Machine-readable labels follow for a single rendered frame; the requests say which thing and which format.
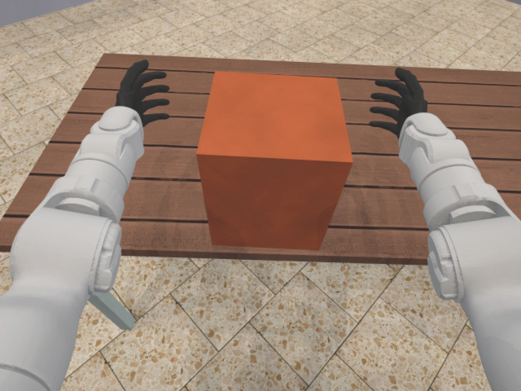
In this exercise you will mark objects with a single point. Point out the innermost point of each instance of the carton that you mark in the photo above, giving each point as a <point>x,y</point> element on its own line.
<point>273,159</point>

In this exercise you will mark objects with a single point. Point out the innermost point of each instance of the robot left upper arm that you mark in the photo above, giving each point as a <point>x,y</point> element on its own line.
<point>63,258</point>

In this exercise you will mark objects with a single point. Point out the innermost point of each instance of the left robot forearm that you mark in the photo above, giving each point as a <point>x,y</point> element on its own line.
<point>100,173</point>

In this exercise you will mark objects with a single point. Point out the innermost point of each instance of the right robot forearm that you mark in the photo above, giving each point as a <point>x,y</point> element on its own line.
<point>447,179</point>

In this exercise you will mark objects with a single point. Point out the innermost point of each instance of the robot right upper arm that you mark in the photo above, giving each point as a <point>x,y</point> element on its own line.
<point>478,265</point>

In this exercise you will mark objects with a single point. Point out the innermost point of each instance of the left robot hand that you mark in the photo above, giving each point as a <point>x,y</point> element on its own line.
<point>131,94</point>

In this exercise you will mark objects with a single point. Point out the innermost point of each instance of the right robot hand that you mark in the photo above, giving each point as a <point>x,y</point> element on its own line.
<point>412,100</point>

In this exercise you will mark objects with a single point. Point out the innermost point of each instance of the table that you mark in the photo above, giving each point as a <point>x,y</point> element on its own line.
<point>379,216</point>

